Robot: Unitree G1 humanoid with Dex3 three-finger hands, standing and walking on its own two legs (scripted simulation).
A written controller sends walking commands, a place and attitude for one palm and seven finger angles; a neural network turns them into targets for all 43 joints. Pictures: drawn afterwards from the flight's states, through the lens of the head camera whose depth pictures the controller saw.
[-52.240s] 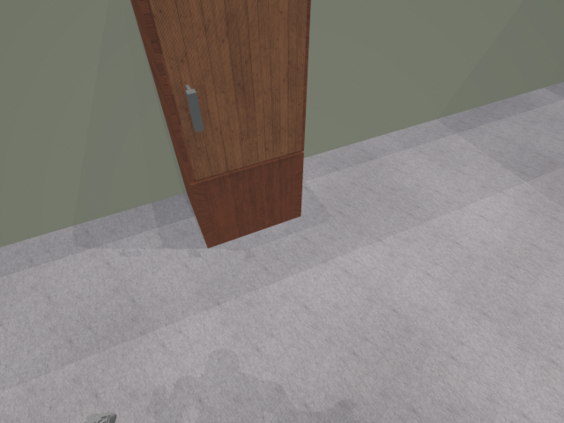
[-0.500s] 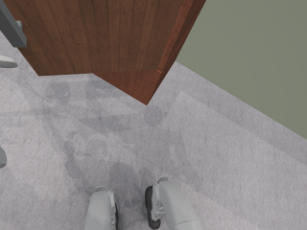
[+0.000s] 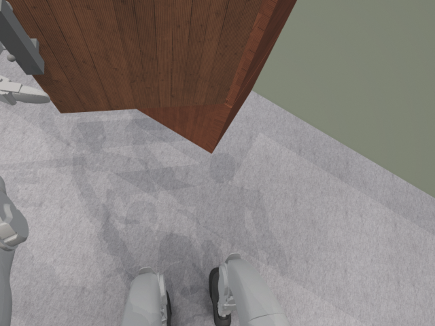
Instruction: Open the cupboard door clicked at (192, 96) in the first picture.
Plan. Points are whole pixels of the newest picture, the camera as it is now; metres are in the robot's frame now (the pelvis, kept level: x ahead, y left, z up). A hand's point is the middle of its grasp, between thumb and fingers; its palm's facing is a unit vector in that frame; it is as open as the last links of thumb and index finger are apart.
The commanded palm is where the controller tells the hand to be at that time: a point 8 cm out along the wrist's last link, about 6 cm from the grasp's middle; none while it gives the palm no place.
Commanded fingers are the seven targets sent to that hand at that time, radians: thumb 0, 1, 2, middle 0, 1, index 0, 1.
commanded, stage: slide the fingers in behind the handle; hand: left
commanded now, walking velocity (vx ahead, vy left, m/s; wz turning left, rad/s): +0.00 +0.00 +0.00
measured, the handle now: (16, 29) +0.59 +0.26 +0.06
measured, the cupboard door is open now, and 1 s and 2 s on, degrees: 39 39 48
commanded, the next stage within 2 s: close the thumb around the handle in 0.70 s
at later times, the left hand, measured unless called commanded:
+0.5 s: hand (29, 56) +0.54 +0.24 +0.06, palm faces +0.07 -1.00 -0.02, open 14.0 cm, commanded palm +0.52 +0.27 +0.06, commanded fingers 0.00 -0.50 0.30 -0.30 -1.20 -0.30 -1.20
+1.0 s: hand (28, 57) +0.54 +0.24 +0.05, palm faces +0.07 -1.00 -0.02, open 12.9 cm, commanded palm +0.52 +0.27 +0.06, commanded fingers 0.00 0.12 0.56 -0.34 -1.27 -0.34 -1.27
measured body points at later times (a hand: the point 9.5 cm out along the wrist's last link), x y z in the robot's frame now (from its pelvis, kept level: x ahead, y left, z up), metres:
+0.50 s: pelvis +0.00 +0.00 +0.00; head +0.18 +0.04 +0.41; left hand +0.53 +0.29 +0.06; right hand -0.01 -0.26 -0.10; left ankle +0.00 +0.08 -0.63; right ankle +0.04 -0.13 -0.63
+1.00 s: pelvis +0.00 +0.00 +0.00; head +0.18 +0.04 +0.41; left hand +0.53 +0.30 +0.06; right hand -0.01 -0.27 -0.10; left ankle +0.00 +0.08 -0.63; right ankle +0.04 -0.13 -0.63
